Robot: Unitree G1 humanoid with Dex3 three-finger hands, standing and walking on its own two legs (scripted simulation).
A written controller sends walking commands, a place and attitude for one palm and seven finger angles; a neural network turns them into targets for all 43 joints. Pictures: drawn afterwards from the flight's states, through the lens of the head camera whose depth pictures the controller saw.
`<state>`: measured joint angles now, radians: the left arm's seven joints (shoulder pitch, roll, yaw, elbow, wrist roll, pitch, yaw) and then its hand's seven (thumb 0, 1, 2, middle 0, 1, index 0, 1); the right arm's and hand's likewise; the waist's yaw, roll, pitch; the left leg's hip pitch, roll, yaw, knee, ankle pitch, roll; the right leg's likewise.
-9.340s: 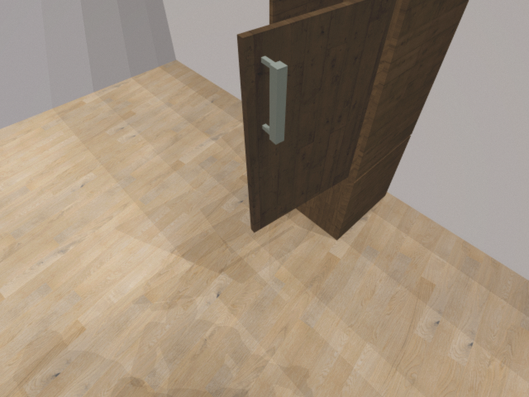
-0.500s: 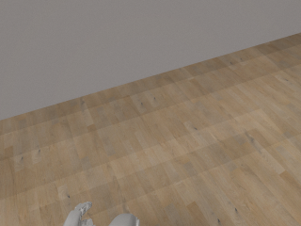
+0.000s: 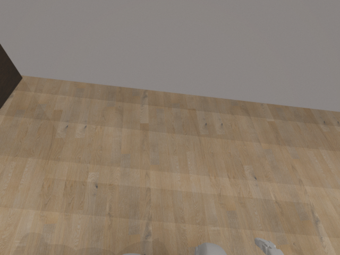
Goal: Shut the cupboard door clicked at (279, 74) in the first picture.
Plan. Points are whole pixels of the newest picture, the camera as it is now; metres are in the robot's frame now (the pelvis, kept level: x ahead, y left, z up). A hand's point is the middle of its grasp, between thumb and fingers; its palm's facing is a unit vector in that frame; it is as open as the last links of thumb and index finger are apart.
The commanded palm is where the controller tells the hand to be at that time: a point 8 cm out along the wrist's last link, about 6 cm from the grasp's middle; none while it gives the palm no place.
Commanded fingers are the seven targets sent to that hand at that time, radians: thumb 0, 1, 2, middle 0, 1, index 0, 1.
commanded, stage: walk to a spot facing it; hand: left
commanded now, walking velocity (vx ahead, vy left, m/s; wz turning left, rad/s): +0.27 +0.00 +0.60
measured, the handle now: out of the picture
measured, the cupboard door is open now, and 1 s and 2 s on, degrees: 82 82 82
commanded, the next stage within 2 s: turn to face it in 1.80 s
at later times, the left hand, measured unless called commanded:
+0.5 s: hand (113, 241) +0.15 +0.15 -0.13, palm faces +0.27 -0.93 -0.24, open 7.3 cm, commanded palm none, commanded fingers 0.00 0.90 0.90 -0.20 -0.30 -0.20 -0.30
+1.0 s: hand out of the picture +0.09 +0.18 -0.19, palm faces +0.64 -0.75 -0.17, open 7.4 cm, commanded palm none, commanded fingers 0.00 0.90 0.90 -0.20 -0.30 -0.20 -0.30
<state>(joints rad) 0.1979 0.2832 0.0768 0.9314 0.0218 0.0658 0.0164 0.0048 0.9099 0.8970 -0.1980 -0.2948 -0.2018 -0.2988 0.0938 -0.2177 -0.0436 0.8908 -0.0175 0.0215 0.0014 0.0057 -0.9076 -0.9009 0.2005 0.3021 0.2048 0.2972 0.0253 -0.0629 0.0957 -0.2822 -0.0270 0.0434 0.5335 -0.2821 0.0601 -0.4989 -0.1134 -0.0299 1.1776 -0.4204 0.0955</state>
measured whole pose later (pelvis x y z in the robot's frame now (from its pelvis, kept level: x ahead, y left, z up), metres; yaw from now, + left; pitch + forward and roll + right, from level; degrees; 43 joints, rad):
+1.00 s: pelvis +0.25 +0.07 -0.01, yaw +36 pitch +1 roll +0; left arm 0.38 0.19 0.04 1.07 0.02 -0.01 0.00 0.01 0.91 0.90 -0.20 -0.30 -0.20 -0.30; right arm 0.07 -0.21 -0.03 0.92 -0.02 -0.05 0.01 0.00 -0.91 -0.90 0.20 0.30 0.20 0.30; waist 0.05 -0.03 0.10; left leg -0.35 -0.06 0.14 0.64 -0.32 0.13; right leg -0.38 -0.17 -0.07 1.35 -0.38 0.06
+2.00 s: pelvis +0.60 +0.42 -0.02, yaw +47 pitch +0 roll -1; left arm 0.42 0.14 0.02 1.17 0.01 -0.03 0.02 0.00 0.91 0.90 -0.20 -0.30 -0.20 -0.30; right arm 0.07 -0.18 -0.04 0.99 -0.02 -0.06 0.00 0.01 -0.92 -0.90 0.20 0.30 0.20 0.30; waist 0.04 -0.05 0.09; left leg -0.43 0.00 0.13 0.65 -0.22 0.10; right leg -0.22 -0.09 -0.09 1.08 -0.51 0.03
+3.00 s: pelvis +0.67 +0.48 -0.01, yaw +76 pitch +0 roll +1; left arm 0.32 0.26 0.05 1.01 0.01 0.04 0.03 0.00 0.91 0.90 -0.20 -0.30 -0.21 -0.30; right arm 0.03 -0.23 -0.05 0.93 -0.02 0.02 0.01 0.01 -0.91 -0.90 0.20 0.30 0.20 0.30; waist 0.05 -0.08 0.11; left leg -0.30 -0.01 0.09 0.62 -0.31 0.04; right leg -0.29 -0.14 -0.12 0.86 -0.53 0.06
